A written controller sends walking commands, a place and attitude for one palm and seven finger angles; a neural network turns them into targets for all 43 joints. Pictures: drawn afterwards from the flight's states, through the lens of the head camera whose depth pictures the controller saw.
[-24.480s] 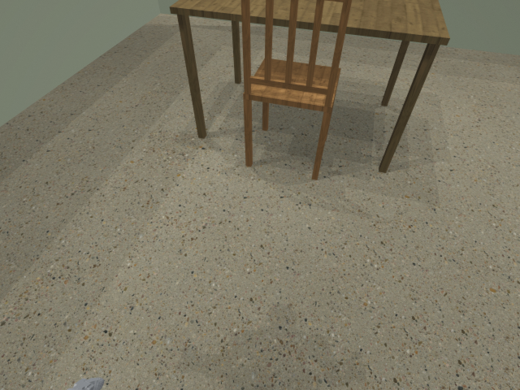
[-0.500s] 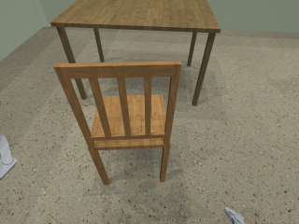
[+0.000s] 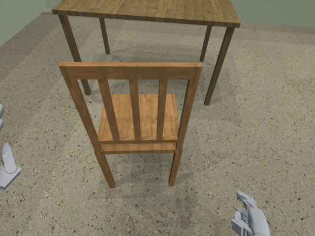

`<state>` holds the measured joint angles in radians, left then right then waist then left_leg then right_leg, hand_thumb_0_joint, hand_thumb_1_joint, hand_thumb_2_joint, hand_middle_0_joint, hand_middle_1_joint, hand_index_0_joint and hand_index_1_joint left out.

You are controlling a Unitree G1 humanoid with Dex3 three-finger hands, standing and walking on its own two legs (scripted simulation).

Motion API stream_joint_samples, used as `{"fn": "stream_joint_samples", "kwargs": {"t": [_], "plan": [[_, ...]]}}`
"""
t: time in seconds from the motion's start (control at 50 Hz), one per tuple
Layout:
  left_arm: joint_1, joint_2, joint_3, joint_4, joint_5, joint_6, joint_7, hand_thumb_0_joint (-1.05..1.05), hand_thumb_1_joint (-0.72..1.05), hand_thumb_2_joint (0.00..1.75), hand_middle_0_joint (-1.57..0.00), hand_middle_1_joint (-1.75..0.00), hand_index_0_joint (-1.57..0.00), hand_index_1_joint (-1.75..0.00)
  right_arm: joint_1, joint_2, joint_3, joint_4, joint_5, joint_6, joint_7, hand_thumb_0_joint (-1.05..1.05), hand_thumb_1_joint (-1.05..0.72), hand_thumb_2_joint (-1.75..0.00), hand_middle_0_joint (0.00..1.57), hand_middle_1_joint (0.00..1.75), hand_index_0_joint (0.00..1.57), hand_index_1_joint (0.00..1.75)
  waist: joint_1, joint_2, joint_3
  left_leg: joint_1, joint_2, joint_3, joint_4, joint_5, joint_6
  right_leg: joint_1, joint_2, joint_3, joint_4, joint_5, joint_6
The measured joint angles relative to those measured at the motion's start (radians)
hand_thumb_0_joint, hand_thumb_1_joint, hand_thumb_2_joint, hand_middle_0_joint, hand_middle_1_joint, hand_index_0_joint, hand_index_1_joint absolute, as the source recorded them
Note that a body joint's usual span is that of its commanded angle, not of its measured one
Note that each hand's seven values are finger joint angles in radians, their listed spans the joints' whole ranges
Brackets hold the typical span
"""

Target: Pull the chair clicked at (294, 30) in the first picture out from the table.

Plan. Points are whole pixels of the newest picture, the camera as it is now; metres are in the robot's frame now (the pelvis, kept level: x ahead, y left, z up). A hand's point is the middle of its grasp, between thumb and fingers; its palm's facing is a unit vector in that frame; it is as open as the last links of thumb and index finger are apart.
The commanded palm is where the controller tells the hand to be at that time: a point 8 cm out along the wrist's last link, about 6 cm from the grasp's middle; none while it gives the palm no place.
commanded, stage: stop stepping back and stand still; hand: left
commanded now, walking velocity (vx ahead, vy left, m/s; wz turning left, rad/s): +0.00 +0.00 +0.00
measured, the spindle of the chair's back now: (136, 113) +0.53 +0.12 -0.06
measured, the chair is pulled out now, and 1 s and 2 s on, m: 0.65 0.65 0.65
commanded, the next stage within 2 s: let the arm hang, fingers relaxed in 0.02 s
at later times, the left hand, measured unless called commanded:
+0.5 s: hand out of the picture +0.01 +0.18 -0.18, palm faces +0.07 -0.98 -0.19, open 6.8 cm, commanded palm none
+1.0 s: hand out of the picture -0.03 +0.14 -0.18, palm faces +0.05 -0.98 -0.17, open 7.4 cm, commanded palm none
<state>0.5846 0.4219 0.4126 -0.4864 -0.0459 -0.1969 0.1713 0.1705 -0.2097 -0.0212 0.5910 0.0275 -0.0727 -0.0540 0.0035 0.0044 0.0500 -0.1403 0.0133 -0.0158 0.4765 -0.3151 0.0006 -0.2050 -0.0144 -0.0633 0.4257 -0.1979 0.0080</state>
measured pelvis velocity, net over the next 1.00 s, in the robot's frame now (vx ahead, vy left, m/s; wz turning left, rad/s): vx -0.02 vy -0.02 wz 0.00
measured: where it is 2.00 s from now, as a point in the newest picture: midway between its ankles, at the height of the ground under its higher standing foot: outside the picture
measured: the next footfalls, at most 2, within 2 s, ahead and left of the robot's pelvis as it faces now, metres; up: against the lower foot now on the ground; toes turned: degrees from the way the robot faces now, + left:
none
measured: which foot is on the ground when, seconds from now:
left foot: down 0.00-1.00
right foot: down 0.00-1.00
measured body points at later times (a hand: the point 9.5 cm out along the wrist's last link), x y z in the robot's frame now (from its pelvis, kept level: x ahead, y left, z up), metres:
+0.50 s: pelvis -0.02 -0.01 +0.00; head +0.00 +0.01 +0.44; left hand +0.01 +0.23 -0.16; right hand -0.01 -0.25 -0.15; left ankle -0.04 +0.12 -0.74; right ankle +0.02 -0.12 -0.74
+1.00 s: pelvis -0.02 -0.02 +0.00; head -0.02 -0.02 +0.45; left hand -0.04 +0.19 -0.16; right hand -0.04 -0.21 -0.17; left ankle -0.04 +0.12 -0.74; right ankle +0.02 -0.12 -0.74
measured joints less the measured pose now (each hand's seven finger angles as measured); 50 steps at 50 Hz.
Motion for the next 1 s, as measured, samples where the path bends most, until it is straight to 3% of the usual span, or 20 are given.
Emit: {"fn": "stream_joint_samples", "kwargs": {"t": [0.12, 0.14, 0.16, 0.2, 0.28, 0.38, 0.42, 0.48, 0.64, 1.0], "plan": [[-0.015, -0.023, -0.013, 0.018, 0.000, 0.011, 0.001, 0.01, 0.89, 0.90, -0.21, -0.30, -0.21, -0.30, 0.022, 0.011, 0.011, 0.014, -0.002, 0.005, -0.003, 0.01, -0.91, -0.90, 0.20, 0.30, 0.20, 0.30, 0.008, 0.003, 0.002, 0.004, -0.006, 0.002, -0.010, 0.009, 0.006, 0.008, -0.005, 0.002, -0.017, 0.012, 0.006], [-0.040, -0.021, -0.038, 0.068, 0.014, -0.006, -0.009, 0.01, 0.89, 0.90, -0.21, -0.30, -0.21, -0.30, 0.024, 0.008, 0.003, 0.034, 0.002, -0.018, 0.015, 0.01, -0.91, -0.90, 0.20, 0.30, 0.20, 0.30, 0.009, 0.006, -0.005, -0.010, -0.010, -0.001, -0.001, 0.009, 0.007, -0.009, -0.010, -0.003, -0.001, 0.011, 0.005], [-0.086, -0.021, -0.077, 0.156, 0.034, 0.002, -0.035, 0.01, 0.89, 0.90, -0.21, -0.30, -0.20, -0.30, 0.022, 0.001, -0.005, 0.063, -0.005, -0.033, 0.036, 0.01, -0.91, -0.90, 0.20, 0.30, 0.20, 0.30, 0.014, 0.011, -0.016, -0.033, -0.018, -0.004, 0.016, 0.007, 0.010, -0.034, -0.020, -0.005, 0.027, 0.001, 0.006], [-0.187, -0.052, -0.165, 0.389, 0.059, 0.078, -0.086, 0.00, 0.89, 0.90, -0.20, -0.30, -0.20, -0.30, 0.009, -0.017, -0.008, 0.116, -0.021, -0.013, 0.059, 0.00, -0.91, -0.90, 0.20, 0.30, 0.20, 0.30, 0.017, 0.027, -0.038, -0.074, -0.036, -0.005, 0.053, -0.003, 0.016, -0.083, -0.040, -0.004, 0.086, -0.026, 0.011], [-0.317, -0.157, -0.301, 0.884, 0.079, 0.231, -0.136, 0.00, 0.90, 0.90, -0.20, -0.30, -0.19, -0.30, -0.006, -0.014, 0.010, 0.184, -0.045, 0.049, 0.066, 0.00, -0.91, -0.90, 0.20, 0.30, 0.20, 0.30, -0.004, 0.036, -0.031, -0.105, -0.048, 0.005, 0.098, -0.017, 0.023, -0.128, -0.052, 0.008, 0.154, -0.050, 0.017], [-0.318, -0.273, -0.416, 1.250, 0.070, 0.281, -0.161, 0.01, 0.91, 0.90, -0.20, -0.30, -0.19, -0.30, 0.051, 0.027, 0.041, 0.257, -0.046, 0.075, 0.058, 0.00, -0.91, -0.90, 0.20, 0.30, 0.20, 0.30, -0.023, -0.025, 0.019, -0.082, -0.036, 0.006, 0.086, -0.009, 0.012, -0.106, -0.039, 0.009, 0.142, -0.040, 0.003], [-0.321, -0.276, -0.375, 1.302, 0.055, 0.258, -0.132, -0.03, 0.99, 0.90, -0.21, -0.30, -0.20, -0.30, 0.092, 0.041, 0.038, 0.296, -0.043, 0.078, 0.045, 0.00, -0.92, -0.90, 0.21, 0.30, 0.20, 0.30, -0.009, -0.043, 0.030, -0.079, -0.027, -0.007, 0.076, 0.000, 0.006, -0.091, -0.030, -0.006, 0.115, -0.027, -0.002], [-0.310, -0.245, -0.379, 1.367, 0.064, 0.246, -0.141, -0.04, 1.02, 0.90, -0.21, -0.30, -0.21, -0.30, 0.143, 0.038, 0.029, 0.351, -0.045, 0.090, 0.035, 0.00, -0.93, -0.90, 0.21, 0.30, 0.20, 0.30, 0.008, -0.043, 0.033, -0.068, -0.014, -0.019, 0.056, 0.012, -0.002, -0.066, -0.017, -0.020, 0.071, -0.005, -0.011], [-0.251, -0.216, -0.398, 1.509, 0.061, 0.239, -0.149, -0.01, 0.95, 0.90, -0.21, -0.30, -0.20, -0.30, 0.217, 0.030, 0.019, 0.420, -0.039, 0.093, 0.029, 0.00, -0.92, -0.90, 0.20, 0.30, 0.20, 0.30, 0.006, -0.002, 0.020, -0.045, -0.005, -0.019, 0.022, 0.029, -0.009, -0.045, -0.008, -0.021, 0.036, 0.012, -0.020], [-0.261, -0.306, -0.416, 1.554, 0.062, 0.219, -0.140, 0.01, 0.91, 0.90, -0.20, -0.30, -0.20, -0.30, 0.202, 0.112, 0.035, 0.463, -0.036, 0.072, 0.027, 0.00, -0.91, -0.90, 0.20, 0.30, 0.20, 0.30, 0.008, 0.009, -0.021, -0.032, 0.002, -0.006, 0.006, 0.033, -0.018, -0.049, -0.001, -0.009, 0.046, 0.007, -0.029]]}}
